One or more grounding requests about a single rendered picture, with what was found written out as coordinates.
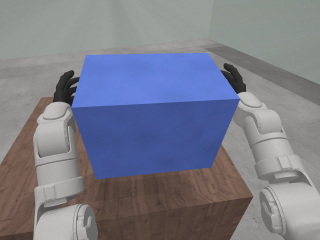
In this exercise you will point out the carton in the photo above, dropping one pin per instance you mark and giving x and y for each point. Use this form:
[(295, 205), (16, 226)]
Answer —
[(141, 114)]

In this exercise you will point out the right robot forearm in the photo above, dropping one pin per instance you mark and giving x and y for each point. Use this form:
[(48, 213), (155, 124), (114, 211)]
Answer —
[(272, 152)]

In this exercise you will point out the robot left upper arm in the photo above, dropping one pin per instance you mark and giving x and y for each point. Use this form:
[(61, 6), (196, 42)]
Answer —
[(75, 222)]

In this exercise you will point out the pedestal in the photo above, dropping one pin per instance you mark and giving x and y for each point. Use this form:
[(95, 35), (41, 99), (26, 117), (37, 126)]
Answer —
[(195, 204)]

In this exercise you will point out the robot right hand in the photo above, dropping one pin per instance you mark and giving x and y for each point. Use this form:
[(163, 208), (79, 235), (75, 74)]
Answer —
[(234, 78)]

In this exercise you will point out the left robot forearm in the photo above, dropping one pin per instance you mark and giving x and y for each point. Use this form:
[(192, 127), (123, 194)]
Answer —
[(55, 154)]

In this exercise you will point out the robot left hand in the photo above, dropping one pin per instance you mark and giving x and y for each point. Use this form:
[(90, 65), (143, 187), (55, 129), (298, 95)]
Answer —
[(63, 91)]

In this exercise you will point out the robot right upper arm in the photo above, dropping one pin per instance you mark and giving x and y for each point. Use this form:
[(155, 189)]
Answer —
[(292, 210)]

